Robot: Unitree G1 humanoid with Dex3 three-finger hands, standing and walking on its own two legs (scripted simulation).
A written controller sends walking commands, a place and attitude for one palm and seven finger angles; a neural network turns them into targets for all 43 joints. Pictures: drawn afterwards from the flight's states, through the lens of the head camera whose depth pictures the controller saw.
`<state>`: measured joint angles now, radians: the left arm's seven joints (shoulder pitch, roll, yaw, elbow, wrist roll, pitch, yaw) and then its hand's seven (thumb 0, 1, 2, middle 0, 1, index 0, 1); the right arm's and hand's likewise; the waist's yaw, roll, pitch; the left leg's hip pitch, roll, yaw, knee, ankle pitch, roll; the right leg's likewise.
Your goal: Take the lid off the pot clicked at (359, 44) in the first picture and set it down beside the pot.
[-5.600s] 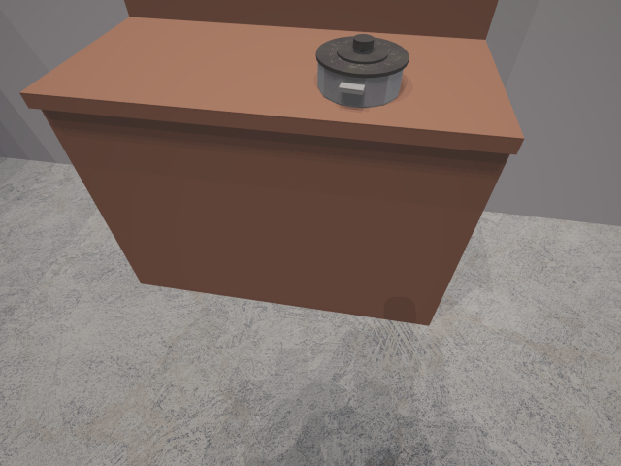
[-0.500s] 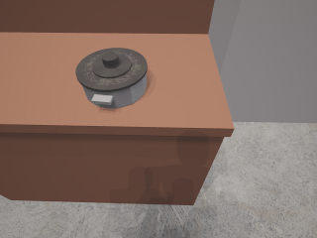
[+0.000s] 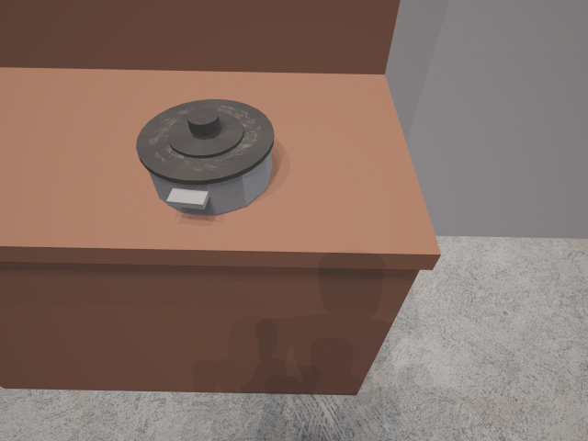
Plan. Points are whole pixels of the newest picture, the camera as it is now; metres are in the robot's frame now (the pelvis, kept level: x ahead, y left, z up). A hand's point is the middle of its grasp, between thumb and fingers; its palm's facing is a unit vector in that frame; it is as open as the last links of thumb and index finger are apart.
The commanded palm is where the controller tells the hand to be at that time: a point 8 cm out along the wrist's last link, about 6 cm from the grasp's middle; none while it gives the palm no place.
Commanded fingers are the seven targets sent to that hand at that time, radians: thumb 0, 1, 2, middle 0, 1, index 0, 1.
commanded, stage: come to a stop and stand still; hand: left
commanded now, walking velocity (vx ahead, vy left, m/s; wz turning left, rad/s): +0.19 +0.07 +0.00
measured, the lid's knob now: (203, 121) +0.52 +0.17 +0.17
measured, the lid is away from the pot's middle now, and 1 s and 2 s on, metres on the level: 0.00 0.00 0.00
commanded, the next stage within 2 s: none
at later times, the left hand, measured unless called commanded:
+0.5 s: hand out of the picture +0.05 +0.19 -0.18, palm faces +0.10 -0.97 -0.22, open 7.4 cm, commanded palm none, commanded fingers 0.00 0.90 0.90 -0.20 -0.30 -0.20 -0.30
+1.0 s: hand out of the picture +0.01 +0.15 -0.16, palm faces +0.09 -0.98 -0.19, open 7.3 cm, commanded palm none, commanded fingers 0.00 0.90 0.90 -0.20 -0.30 -0.20 -0.30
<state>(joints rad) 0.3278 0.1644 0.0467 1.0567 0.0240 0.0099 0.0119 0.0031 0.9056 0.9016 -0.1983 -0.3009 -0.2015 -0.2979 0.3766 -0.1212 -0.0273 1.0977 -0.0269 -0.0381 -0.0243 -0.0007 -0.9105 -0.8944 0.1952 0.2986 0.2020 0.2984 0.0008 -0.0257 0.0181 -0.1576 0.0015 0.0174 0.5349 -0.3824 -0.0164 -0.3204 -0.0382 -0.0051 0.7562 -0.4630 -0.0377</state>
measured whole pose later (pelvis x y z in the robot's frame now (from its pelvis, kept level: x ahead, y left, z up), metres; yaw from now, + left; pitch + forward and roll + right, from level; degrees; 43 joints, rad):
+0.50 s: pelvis +0.03 +0.01 +0.00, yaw +1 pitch -2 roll +3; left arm 0.26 0.17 0.05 1.01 0.01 0.03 0.05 0.00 0.91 0.90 -0.20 -0.30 -0.20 -0.30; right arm 0.15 -0.14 -0.04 0.99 -0.02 -0.01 -0.04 0.00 -0.92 -0.89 0.19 0.30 0.20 0.30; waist 0.02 -0.07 0.10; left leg -0.33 -0.01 0.06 0.53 -0.18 0.01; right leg -0.29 -0.01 0.00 0.87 -0.57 -0.02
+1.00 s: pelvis +0.00 -0.02 +0.01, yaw +2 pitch -3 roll +0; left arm 0.30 0.15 0.02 1.06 0.01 -0.01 0.03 0.00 0.91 0.90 -0.20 -0.30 -0.20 -0.30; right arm 0.28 -0.15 -0.03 1.13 -0.01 0.01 -0.03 0.00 -0.91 -0.89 0.19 0.30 0.20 0.30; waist 0.00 -0.01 0.04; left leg -0.23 0.04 -0.03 0.44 -0.16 -0.05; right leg -0.14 0.06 -0.04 0.47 -0.28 -0.08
